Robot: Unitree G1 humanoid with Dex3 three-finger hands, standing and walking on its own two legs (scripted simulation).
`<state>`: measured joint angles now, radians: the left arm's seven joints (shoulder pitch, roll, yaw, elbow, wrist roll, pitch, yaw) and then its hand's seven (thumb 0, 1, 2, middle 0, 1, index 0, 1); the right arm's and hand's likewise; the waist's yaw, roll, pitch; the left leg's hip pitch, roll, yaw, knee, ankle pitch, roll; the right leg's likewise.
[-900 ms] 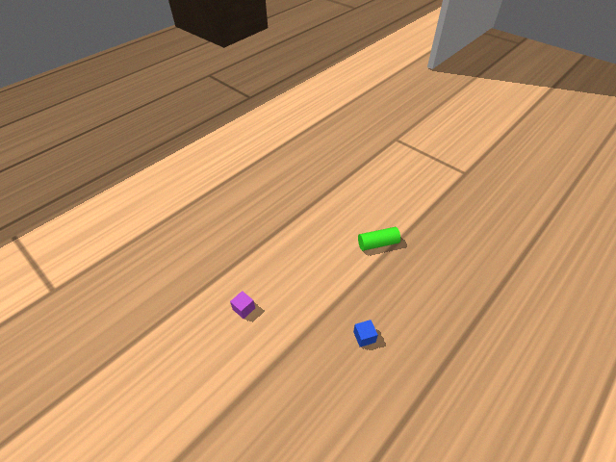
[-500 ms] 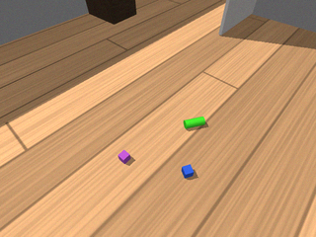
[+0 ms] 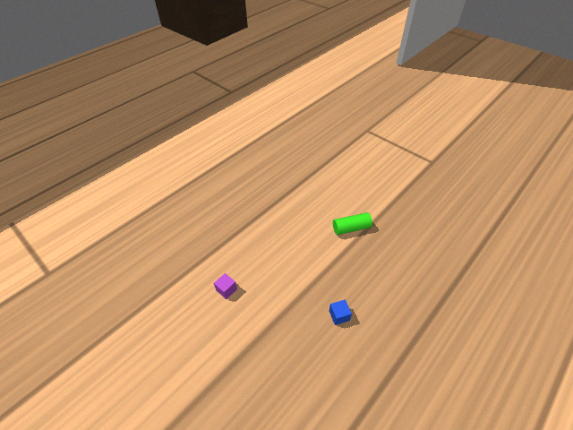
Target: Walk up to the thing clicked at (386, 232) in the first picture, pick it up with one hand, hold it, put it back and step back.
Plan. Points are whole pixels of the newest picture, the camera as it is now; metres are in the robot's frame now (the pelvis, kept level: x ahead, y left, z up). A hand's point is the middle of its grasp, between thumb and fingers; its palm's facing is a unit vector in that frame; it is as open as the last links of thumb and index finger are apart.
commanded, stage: stand
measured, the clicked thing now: (352, 223) +1.05 -0.28 -0.75
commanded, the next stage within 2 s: walk up in 0.22 s
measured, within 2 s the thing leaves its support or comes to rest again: neither
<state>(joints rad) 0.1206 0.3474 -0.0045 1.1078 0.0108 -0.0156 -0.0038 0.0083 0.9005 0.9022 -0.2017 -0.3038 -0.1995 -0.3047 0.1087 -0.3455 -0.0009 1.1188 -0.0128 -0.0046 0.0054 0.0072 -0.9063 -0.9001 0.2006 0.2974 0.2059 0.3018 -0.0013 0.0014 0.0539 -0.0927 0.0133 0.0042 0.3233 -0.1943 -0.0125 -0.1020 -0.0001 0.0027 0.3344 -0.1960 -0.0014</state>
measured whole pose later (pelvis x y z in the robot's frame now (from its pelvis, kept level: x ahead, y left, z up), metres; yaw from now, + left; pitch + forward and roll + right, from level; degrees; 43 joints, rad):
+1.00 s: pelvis -0.02 +0.06 -0.03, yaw -43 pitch -2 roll -2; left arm 0.19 0.41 0.06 0.70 0.03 0.00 -0.04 0.01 0.90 0.90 -0.20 -0.30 -0.20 -0.30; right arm 0.35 -0.43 -0.10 0.76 -0.01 0.04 0.04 0.01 -0.91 -0.90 0.20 0.30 0.21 0.30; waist -0.10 0.06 0.13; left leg -0.29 0.13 0.18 0.86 -0.49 0.00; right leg -0.27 0.04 -0.02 0.62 -0.32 -0.04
